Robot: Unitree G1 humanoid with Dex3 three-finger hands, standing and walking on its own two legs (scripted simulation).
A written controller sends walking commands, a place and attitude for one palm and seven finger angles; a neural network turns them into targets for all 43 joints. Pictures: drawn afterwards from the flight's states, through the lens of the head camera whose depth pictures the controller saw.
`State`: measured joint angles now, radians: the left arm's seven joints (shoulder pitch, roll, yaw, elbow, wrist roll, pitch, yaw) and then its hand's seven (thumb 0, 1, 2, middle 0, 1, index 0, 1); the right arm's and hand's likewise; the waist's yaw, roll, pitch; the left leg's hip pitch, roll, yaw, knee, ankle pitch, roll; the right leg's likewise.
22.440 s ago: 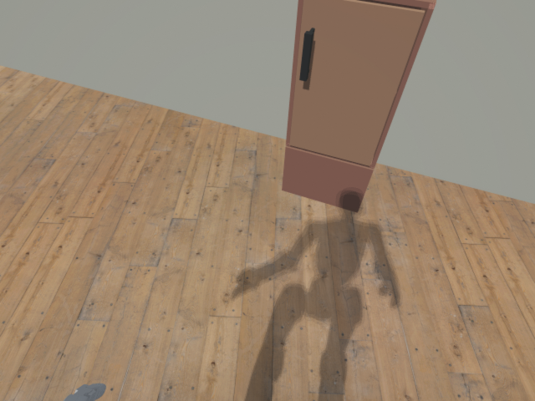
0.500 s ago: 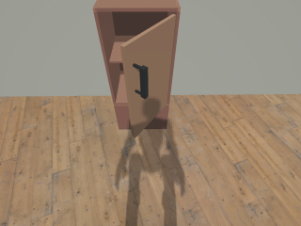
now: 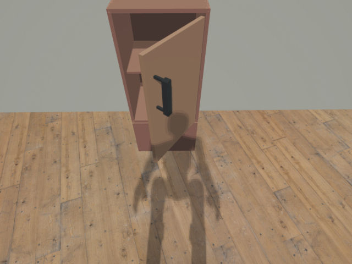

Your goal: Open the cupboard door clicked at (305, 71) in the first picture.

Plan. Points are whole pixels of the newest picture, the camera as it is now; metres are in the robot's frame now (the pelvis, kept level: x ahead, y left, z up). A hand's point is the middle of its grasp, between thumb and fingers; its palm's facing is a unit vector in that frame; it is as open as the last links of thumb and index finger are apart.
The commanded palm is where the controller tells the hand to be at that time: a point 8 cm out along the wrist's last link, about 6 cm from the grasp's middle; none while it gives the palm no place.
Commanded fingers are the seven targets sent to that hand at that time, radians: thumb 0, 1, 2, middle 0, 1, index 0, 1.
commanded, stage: walk to a spot facing it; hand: left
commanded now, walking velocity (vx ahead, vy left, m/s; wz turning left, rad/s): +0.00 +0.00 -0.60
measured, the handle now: (162, 95) +0.66 +0.09 -0.03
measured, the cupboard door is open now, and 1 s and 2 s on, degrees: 53 53 53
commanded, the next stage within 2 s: none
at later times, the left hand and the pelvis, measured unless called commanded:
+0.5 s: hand out of the picture +0.10 +0.17 -0.18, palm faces -0.14 -0.95 -0.29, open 7.4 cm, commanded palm none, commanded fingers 0.00 0.90 0.90 -0.20 -0.30 -0.20 -0.30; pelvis +0.00 -0.02 -0.02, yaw -11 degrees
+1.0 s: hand (131, 252) +0.18 +0.14 -0.18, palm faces -0.41 -0.88 -0.24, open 7.4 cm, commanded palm none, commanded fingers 0.00 0.90 0.90 -0.20 -0.30 -0.20 -0.30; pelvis +0.01 -0.02 -0.01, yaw -29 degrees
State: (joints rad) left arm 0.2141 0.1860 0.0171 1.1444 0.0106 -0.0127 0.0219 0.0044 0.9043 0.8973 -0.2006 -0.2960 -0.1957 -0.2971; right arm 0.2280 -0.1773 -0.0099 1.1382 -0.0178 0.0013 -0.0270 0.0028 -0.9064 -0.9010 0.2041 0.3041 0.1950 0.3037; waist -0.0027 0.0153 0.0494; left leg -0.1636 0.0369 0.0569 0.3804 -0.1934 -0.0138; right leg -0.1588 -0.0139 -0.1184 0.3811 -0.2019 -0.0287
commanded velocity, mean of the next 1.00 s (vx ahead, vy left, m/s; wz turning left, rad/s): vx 0.00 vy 0.00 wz -0.60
